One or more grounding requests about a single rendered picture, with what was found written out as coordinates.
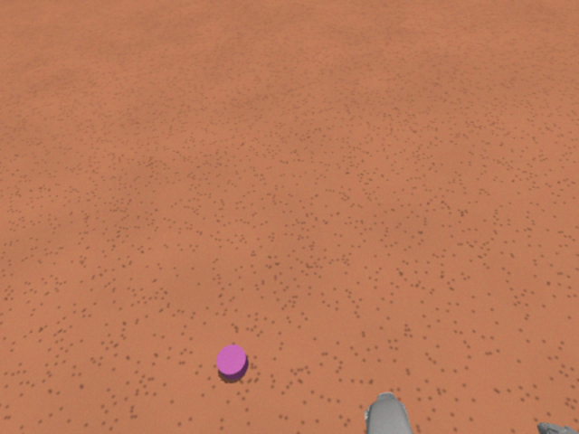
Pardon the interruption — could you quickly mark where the tin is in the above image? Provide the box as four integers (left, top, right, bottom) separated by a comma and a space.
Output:
216, 344, 249, 380

